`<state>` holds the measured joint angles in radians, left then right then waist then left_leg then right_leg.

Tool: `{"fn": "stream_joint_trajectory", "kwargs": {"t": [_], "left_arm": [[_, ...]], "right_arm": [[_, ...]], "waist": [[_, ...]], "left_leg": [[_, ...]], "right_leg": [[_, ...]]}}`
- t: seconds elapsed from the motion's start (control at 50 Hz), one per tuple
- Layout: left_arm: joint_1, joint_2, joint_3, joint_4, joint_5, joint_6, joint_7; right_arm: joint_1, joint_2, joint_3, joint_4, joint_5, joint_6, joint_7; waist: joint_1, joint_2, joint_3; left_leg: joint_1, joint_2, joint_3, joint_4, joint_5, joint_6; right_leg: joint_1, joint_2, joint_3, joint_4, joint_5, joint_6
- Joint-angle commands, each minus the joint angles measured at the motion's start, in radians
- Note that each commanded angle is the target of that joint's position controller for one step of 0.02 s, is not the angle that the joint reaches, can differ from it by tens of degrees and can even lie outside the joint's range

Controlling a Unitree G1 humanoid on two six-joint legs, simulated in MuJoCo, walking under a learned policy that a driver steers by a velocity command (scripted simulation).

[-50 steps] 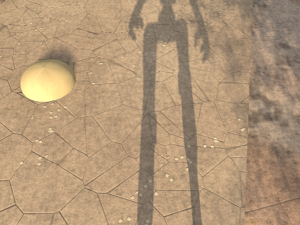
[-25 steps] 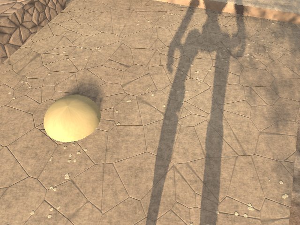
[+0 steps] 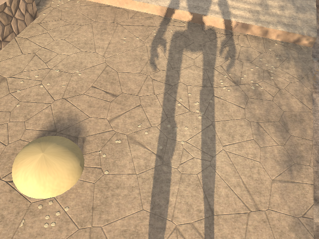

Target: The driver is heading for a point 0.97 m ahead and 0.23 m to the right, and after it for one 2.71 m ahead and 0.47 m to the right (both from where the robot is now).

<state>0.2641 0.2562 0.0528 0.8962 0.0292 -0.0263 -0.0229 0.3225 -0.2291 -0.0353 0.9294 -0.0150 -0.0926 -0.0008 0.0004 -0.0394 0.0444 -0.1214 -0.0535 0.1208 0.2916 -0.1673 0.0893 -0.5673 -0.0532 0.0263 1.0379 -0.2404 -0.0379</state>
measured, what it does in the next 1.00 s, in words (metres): walks ahead, turning right: right foot, then left foot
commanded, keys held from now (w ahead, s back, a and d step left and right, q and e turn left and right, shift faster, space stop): e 0.58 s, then no key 0.42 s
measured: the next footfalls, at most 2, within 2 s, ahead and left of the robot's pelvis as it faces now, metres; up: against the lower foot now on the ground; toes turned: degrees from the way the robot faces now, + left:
right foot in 0.26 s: +0.22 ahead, -0.10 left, +0.00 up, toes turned -11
left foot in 0.78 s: +0.21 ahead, +0.09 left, +0.00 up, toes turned -25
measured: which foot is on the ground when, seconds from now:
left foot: down 0.00-0.24, up 0.26-0.76, down 0.78-1.00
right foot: up 0.00-0.24, down 0.26-0.78, up 0.80-1.00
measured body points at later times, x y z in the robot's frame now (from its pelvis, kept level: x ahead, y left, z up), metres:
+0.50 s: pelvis +0.12 -0.03 -0.01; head +0.16 -0.05 +0.44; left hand +0.28 +0.22 -0.13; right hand +0.17 -0.30 -0.15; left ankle +0.17 +0.13 -0.68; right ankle +0.18 -0.09 -0.75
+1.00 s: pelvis +0.15 +0.02 +0.00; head +0.17 +0.04 +0.45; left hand +0.34 +0.23 -0.15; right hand +0.12 -0.25 -0.12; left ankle +0.18 +0.11 -0.75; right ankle +0.07 -0.09 -0.71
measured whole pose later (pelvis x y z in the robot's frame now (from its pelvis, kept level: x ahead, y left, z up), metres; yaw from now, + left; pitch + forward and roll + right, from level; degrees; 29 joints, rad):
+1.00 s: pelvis +0.15 +0.02 +0.00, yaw -24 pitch +0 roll -1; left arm 0.20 0.26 0.06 0.88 0.01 0.05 0.01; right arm 0.23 -0.21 -0.02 0.84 -0.02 -0.01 -0.04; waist 0.00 -0.04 0.03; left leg -0.18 -0.03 -0.01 0.40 -0.22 0.05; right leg -0.30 0.07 0.10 0.74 -0.42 0.03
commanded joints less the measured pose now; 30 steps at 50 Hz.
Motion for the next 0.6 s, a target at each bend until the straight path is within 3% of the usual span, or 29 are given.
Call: {"fn": "stream_joint_trajectory", "kwargs": {"t": [0.02,0.08,0.16,0.22,0.24,0.26,0.28,0.3,0.34,0.36,0.38,0.46,0.54,0.6], "left_arm": [[0.044,0.019,0.004,-0.037,-0.001,0.009,0.0],[-0.058,-0.007,-0.011,-0.072,-0.004,0.008,-0.006],[-0.084,0.01,-0.009,-0.097,0.008,0.01,-0.006],[0.006,0.043,0.009,-0.085,0.015,0.0,-0.001],[0.088,0.059,0.019,-0.064,0.018,-0.012,0.004],[0.158,0.162,0.047,-0.066,0.02,-0.024,0.016],[0.136,0.261,0.074,-0.079,-0.004,-0.01,0.024],[0.141,0.232,0.075,-0.088,-0.05,0.007,0.022],[-0.004,0.126,0.047,-0.112,-0.031,0.036,0.032],[-0.036,0.099,0.039,-0.119,-0.031,0.043,0.037],[-0.052,0.089,0.037,-0.123,-0.027,0.045,0.039],[-0.037,0.141,0.054,-0.127,-0.014,0.035,0.027],[-0.024,0.157,0.062,-0.135,-0.01,0.052,0.027],[-0.019,0.163,0.066,-0.138,-0.006,0.059,0.026]], "right_arm": [[-0.029,-0.097,-0.015,-0.046,0.003,-0.019,-0.008],[-0.011,-0.101,-0.013,-0.035,0.008,-0.006,-0.02],[0.027,-0.121,-0.023,-0.012,0.007,0.017,-0.038],[0.007,-0.146,-0.039,-0.018,0.007,0.039,-0.049],[-0.001,-0.157,-0.044,-0.023,0.009,0.048,-0.047],[0.022,-0.15,-0.044,-0.056,0.008,0.049,-0.044],[0.093,-0.059,-0.027,-0.093,0.018,0.06,-0.034],[0.069,-0.082,-0.027,-0.081,-0.012,0.08,-0.032],[-0.06,-0.093,-0.033,-0.107,-0.005,0.086,-0.032],[-0.081,-0.108,-0.038,-0.117,-0.016,0.091,-0.034],[-0.057,-0.103,-0.038,-0.113,-0.025,0.103,-0.033],[-0.05,-0.076,-0.034,-0.122,-0.014,0.129,-0.032],[-0.13,-0.096,-0.038,-0.157,-0.01,0.14,-0.037],[-0.148,-0.099,-0.036,-0.17,-0.003,0.135,-0.039]], "waist": [[0.043,0.11,0.002],[0.01,0.131,-0.004],[-0.007,0.137,-0.025],[0.025,0.128,-0.068],[0.071,0.076,-0.113],[0.096,-0.061,-0.201],[0.023,-0.211,-0.288],[0.057,-0.061,-0.353],[0.023,0.025,-0.099],[0.004,0.016,-0.058],[-0.012,-0.008,-0.067],[-0.013,-0.015,-0.128],[0.024,-0.069,-0.109],[0.035,-0.076,-0.103]], "left_leg": [[-0.045,0.255,-0.04,-0.089,0.663,0.077],[-0.027,0.237,0.031,-0.052,0.693,0.062],[0.084,0.279,0.042,0.063,0.742,0.055],[0.12,0.29,0.045,0.292,0.808,0.037],[0.087,0.258,0.068,0.468,0.701,0.004],[-0.091,0.191,0.087,0.753,0.324,-0.048],[-0.381,-0.027,0.028,1.056,-0.52,-0.093],[-0.399,0.034,-0.144,1.086,-0.487,-0.096],[-0.46,0.086,-0.154,0.992,-0.339,-0.104],[-0.444,0.1,-0.155,0.921,-0.286,-0.11],[-0.4,0.097,-0.15,0.884,-0.251,-0.116],[-0.368,0.074,-0.152,0.784,-0.218,-0.132],[-0.401,0.068,-0.171,0.668,-0.208,-0.142],[-0.387,0.056,-0.178,0.592,-0.219,-0.136]], "right_leg": [[0.015,-0.006,-0.028,-0.077,0.113,0.016],[0.069,0.011,-0.084,-0.261,0.224,0.007],[0.1,0.04,-0.121,-0.372,0.166,-0.025],[0.199,0.092,-0.136,-0.468,0.058,-0.077],[0.308,0.099,-0.116,-0.58,0.187,-0.102],[0.506,-0.084,0.11,-0.581,0.642,-0.166],[0.699,-0.35,0.468,-0.548,1.195,-0.381],[0.654,-0.336,0.467,-0.604,0.947,-0.41],[0.414,-0.223,0.344,-0.712,0.516,-0.32],[0.353,-0.168,0.304,-0.738,0.434,-0.272],[0.314,-0.128,0.265,-0.748,0.401,-0.248],[0.308,-0.087,0.267,-0.751,0.313,-0.217],[0.323,-0.071,0.355,-0.795,-0.019,-0.192],[0.339,-0.076,0.405,-0.799,-0.084,-0.185]]}}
